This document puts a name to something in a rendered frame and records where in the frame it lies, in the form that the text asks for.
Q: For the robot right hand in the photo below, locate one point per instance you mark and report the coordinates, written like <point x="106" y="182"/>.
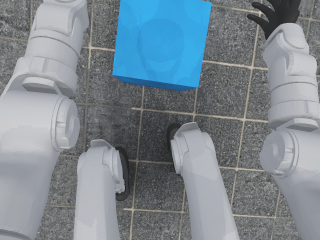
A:
<point x="286" y="11"/>

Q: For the right robot upper arm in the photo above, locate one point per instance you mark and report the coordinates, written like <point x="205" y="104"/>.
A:
<point x="292" y="157"/>

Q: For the left robot forearm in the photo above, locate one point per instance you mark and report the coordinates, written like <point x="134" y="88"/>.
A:
<point x="53" y="50"/>

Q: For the right robot forearm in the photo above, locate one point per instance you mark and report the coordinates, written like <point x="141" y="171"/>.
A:
<point x="293" y="86"/>

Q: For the carton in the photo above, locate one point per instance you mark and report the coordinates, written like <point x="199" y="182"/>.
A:
<point x="161" y="43"/>

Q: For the left robot upper arm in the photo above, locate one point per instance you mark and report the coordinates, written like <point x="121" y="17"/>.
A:
<point x="35" y="127"/>

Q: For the right robot shin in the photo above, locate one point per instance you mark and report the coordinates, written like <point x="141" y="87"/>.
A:
<point x="194" y="126"/>

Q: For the right robot foot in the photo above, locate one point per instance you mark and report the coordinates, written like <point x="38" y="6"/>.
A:
<point x="171" y="131"/>

